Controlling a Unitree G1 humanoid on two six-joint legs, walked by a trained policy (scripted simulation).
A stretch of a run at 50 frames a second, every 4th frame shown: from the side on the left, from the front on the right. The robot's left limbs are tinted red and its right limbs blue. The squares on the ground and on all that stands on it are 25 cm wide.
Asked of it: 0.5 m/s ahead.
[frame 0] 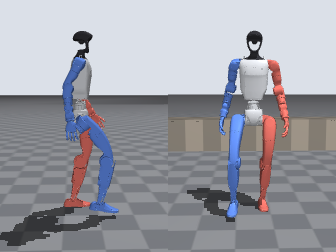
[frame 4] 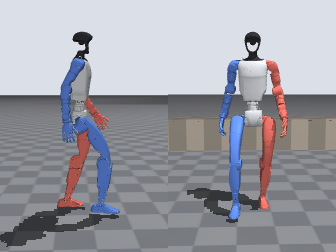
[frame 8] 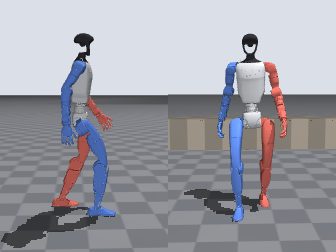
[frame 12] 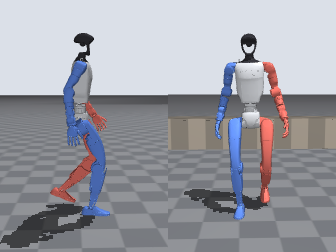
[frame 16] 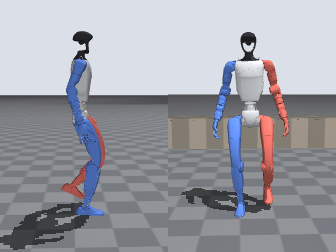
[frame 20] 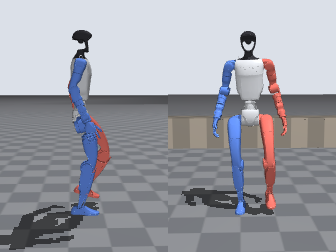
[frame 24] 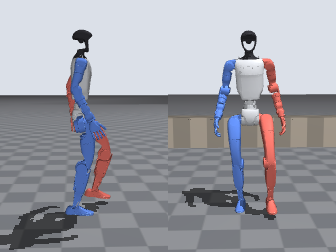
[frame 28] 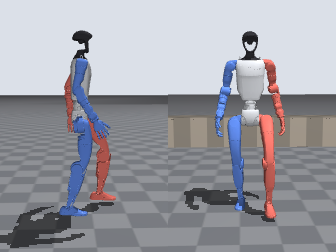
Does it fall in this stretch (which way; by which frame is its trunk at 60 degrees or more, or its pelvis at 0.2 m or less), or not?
no
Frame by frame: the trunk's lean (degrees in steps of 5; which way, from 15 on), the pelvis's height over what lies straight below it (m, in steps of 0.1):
0: 0, 0.8
4: 5, 0.8
8: 5, 0.8
12: 5, 0.8
16: 5, 0.8
20: 0, 0.8
24: 0, 0.8
28: 5, 0.8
